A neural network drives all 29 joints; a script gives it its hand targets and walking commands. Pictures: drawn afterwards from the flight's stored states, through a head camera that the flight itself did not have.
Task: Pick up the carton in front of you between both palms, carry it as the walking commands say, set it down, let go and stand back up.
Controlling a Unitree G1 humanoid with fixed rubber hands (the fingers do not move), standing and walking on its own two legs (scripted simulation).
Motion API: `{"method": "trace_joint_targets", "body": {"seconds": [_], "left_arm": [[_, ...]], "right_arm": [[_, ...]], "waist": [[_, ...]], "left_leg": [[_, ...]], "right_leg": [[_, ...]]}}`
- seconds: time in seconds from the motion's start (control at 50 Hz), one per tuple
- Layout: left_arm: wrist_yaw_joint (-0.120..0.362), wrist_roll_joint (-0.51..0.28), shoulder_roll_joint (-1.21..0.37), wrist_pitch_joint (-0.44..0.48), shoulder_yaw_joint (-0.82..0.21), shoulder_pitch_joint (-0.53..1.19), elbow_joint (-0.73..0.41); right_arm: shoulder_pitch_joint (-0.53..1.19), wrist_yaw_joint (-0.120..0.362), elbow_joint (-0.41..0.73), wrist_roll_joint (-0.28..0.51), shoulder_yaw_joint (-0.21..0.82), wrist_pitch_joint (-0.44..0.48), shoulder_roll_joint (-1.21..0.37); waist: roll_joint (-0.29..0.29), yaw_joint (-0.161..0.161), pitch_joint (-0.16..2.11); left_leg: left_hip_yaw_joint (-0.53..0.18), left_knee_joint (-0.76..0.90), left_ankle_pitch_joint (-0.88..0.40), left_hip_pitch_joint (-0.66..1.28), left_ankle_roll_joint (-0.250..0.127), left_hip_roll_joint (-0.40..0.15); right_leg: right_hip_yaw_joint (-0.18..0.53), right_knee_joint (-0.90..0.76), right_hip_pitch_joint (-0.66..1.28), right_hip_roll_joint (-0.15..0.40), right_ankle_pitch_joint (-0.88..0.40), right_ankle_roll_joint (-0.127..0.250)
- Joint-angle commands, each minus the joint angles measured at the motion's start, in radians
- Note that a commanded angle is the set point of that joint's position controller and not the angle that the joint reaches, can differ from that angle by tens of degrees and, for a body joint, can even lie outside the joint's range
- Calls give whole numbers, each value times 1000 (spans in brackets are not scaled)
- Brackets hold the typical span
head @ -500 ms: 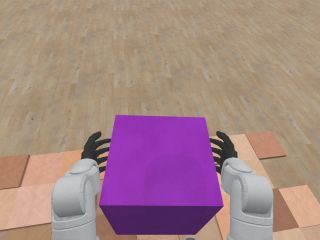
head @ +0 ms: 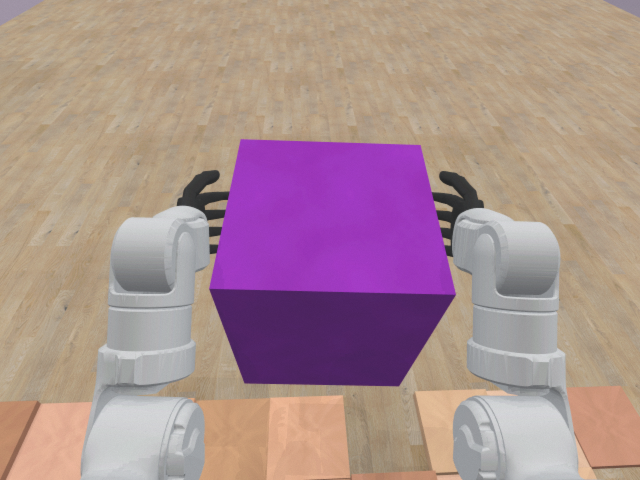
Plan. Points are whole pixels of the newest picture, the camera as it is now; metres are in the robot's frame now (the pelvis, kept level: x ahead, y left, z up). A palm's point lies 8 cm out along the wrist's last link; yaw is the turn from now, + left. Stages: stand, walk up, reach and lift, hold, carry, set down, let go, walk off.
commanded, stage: carry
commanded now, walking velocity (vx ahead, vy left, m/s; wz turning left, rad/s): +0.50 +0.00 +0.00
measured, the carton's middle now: (326, 272) +0.36 +0.01 +0.10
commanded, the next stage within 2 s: none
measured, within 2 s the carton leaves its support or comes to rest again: neither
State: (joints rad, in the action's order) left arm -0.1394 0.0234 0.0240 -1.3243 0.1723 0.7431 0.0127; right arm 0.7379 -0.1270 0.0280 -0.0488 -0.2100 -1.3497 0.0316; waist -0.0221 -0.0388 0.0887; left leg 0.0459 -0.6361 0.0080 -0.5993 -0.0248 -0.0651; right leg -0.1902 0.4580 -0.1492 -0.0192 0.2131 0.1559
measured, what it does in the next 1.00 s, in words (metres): goes down: left foot, then right foot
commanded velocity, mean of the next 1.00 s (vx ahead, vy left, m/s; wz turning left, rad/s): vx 0.50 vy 0.00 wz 0.00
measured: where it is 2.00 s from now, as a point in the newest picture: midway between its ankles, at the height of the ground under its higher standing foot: (315, 249)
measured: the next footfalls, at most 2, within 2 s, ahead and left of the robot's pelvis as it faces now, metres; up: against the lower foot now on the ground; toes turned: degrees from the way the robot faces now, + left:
left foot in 0.08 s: +0.23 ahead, +0.10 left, -0.03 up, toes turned +6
right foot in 0.52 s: +0.55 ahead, -0.08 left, -0.02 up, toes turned -6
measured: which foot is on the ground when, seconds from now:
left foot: up 0.00-0.06, down 0.08-0.54, up 0.56-0.94, down 0.96-1.00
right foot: down 0.00-0.10, up 0.12-0.50, down 0.52-0.96, up 0.98-1.00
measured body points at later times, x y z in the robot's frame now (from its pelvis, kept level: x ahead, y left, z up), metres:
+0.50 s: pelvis +0.34 +0.01 -0.04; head +0.42 +0.02 +0.40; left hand +0.74 +0.15 +0.05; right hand +0.72 -0.15 +0.05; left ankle +0.20 +0.09 -0.76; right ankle +0.50 -0.08 -0.75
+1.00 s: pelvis +0.69 +0.02 -0.05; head +0.68 +0.03 +0.40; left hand +1.05 +0.18 +0.08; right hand +1.05 -0.12 +0.09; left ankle +0.79 +0.09 -0.78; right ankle +0.52 -0.07 -0.73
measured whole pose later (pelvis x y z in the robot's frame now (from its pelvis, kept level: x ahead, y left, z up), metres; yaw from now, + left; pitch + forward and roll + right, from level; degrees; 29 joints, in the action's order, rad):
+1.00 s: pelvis +0.69 +0.02 -0.05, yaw -1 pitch +3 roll -1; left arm -0.12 0.05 0.01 -1.17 0.19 0.68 0.15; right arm 0.65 -0.12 -0.08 -0.11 -0.23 -1.19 -0.04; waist 0.00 -0.04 0.10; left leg 0.10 -0.50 0.12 -0.46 -0.09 0.01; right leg -0.08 0.82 -0.18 -0.02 0.49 0.01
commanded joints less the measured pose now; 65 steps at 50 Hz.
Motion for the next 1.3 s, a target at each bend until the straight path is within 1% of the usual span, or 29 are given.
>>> {"method": "trace_joint_targets", "body": {"seconds": [0.0,0.06,0.08,0.1,0.12,0.14,0.16,0.22,0.32,0.42,0.44,0.48,0.5,0.52,0.54,0.56,0.6,0.64,0.72,0.86,0.92,0.94,0.96,0.98,1.0,1.04,1.06,1.14,1.28], "left_arm": [[216,-418,-881,6,-527,788,20],[200,-398,-900,2,-446,888,139],[198,-390,-898,-1,-410,916,183],[195,-383,-905,-11,-378,941,249],[189,-377,-926,-12,-344,959,260],[184,-391,-958,-12,-340,1020,242],[181,-398,-1004,-8,-335,1067,220],[173,-384,-1084,1,-312,1066,188],[180,-312,-1162,36,-347,863,171],[189,-297,-1198,100,-495,743,29],[191,-300,-1188,108,-521,715,-1],[201,-298,-1158,125,-569,649,-32],[209,-302,-1144,133,-588,616,-43],[215,-295,-1111,143,-603,591,-36],[220,-308,-1110,156,-612,538,-15],[228,-333,-1116,159,-627,526,-58],[244,-394,-1156,174,-685,615,-164],[254,-446,-1170,183,-724,667,-233],[271,-473,-1135,182,-751,626,-250],[292,-422,-1040,154,-692,521,-53],[293,-400,-1049,145,-651,542,49],[292,-389,-1053,145,-638,556,79],[291,-381,-1054,145,-616,563,108],[287,-380,-1083,133,-607,582,151],[281,-377,-1085,132,-586,590,152],[271,-383,-1136,142,-564,651,141],[264,-387,-1161,149,-561,669,125],[225,-387,-1196,167,-558,669,50],[196,-340,-1160,154,-595,520,-31]], "right_arm": [[743,198,-90,409,525,10,-865],[803,206,-246,413,431,9,-882],[812,207,-303,404,392,10,-875],[862,202,-348,397,365,10,-860],[897,196,-338,409,351,17,-868],[939,196,-314,429,351,24,-925],[1014,197,-257,448,354,33,-979],[1121,194,-152,476,367,42,-1096],[974,209,-95,436,417,64,-1194],[827,222,29,419,568,124,-1217],[790,222,45,416,593,137,-1205],[721,224,64,414,654,156,-1181],[694,228,62,414,682,166,-1167],[676,232,63,420,702,169,-1180],[634,237,61,421,706,166,-1161],[628,236,68,418,712,176,-1156],[638,227,112,414,719,194,-1152],[604,211,138,393,717,205,-1140],[507,186,140,330,714,215,-1081],[478,199,37,301,690,173,-987],[478,223,-63,307,638,154,-982],[478,231,-98,311,616,151,-980],[474,240,-138,314,586,148,-975],[501,243,-185,301,552,151,-959],[494,248,-208,318,548,156,-993],[584,264,-181,376,560,168,-1090],[651,269,-147,406,576,175,-1132],[731,264,-49,486,620,191,-1215],[593,255,35,465,646,176,-1184]], "waist": [[91,2,217],[-28,93,318],[-129,101,352],[-237,101,422],[-295,122,506],[-193,116,494],[-114,118,473],[-59,90,469],[-69,106,445],[-119,128,388],[-128,119,386],[-156,22,453],[-116,-32,498],[125,-20,661],[362,-73,730],[274,-77,709],[98,-62,560],[76,-46,527],[115,-42,498],[145,-65,335],[120,22,321],[59,64,353],[-84,71,385],[-272,75,420],[-277,87,420],[-74,85,338],[-50,78,328],[-71,71,363],[-92,83,335]], "left_leg": [[54,115,-158,113,-20,29],[161,221,-164,501,-22,88],[-73,111,-433,742,-53,-81],[-354,66,-582,956,-175,-252],[-532,140,-214,997,-308,-336],[-537,183,-20,936,-310,-311],[-495,190,-25,880,-286,-286],[-374,192,10,776,-238,-244],[-229,178,-262,837,-218,-201],[-5,129,-528,827,-120,-53],[12,111,-600,792,-108,-46],[68,-87,-684,725,-48,-53],[75,-242,-542,594,-27,-40],[5,-499,0,240,5,22],[-27,-770,523,-24,29,165],[-109,-856,533,-133,1,117],[-104,-690,454,-212,-17,66],[-91,-556,414,-159,-13,43],[-37,-282,414,-124,13,50],[44,154,-52,50,0,81],[82,232,-119,347,-45,82],[58,217,-81,536,-37,52],[-121,120,-265,739,-27,-110],[-456,134,-276,922,-171,-285],[-572,224,11,895,-255,-310],[-470,283,88,738,-216,-243],[-422,292,11,683,-209,-243],[-277,332,-48,643,-181,-196],[-100,300,-463,810,-116,-125]], "right_leg": [[129,-53,86,193,-225,-4],[7,386,-22,74,-346,-45],[49,595,-297,14,75,-60],[134,786,-526,-50,339,-81],[187,969,-668,-46,349,-86],[213,1011,-715,-1,303,-78],[215,1010,-732,20,267,-79],[217,960,-721,69,213,-87],[158,653,-778,83,156,-113],[20,159,-530,-15,-228,-117],[-26,82,-420,-55,-245,-107],[-36,-39,-97,-63,-370,-77],[8,-42,122,-4,-399,-71],[368,110,529,277,-725,70],[679,61,704,393,-707,205],[649,72,713,371,-590,186],[527,45,572,315,-557,94],[482,10,471,286,-471,65],[407,-16,400,283,-492,90],[217,-3,270,174,-477,-2],[152,148,116,161,-504,-61],[121,310,-8,123,-366,-93],[105,503,-230,65,94,-123],[152,734,-496,-33,357,-145],[191,840,-612,-15,360,-131],[206,806,-637,49,220,-118],[204,764,-618,71,179,-124],[168,633,-578,84,91,-154],[79,259,-581,50,-126,-155]]}}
